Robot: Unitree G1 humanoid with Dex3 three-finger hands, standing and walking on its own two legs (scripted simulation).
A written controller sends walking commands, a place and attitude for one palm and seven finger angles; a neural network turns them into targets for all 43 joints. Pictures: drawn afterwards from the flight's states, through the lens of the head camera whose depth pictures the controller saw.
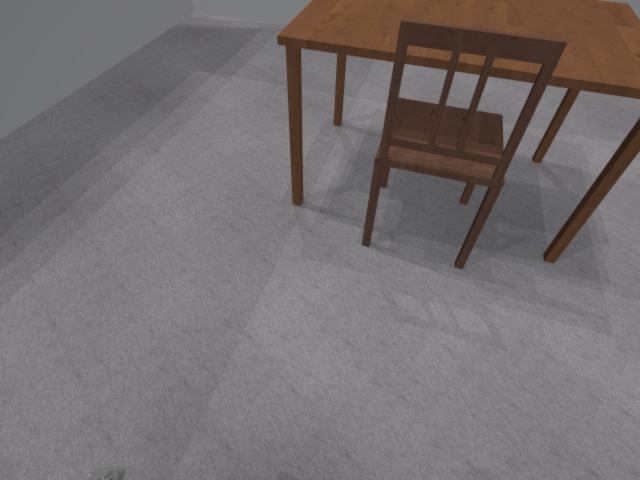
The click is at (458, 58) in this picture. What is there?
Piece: chair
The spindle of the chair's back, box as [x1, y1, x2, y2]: [428, 52, 459, 145]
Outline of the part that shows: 459,52 453,52 451,56 428,144 433,145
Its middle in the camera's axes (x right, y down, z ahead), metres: +0.35 -0.40 +1.12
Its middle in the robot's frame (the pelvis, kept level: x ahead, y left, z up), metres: +1.11 -0.29 -0.08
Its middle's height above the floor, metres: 0.69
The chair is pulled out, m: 0.00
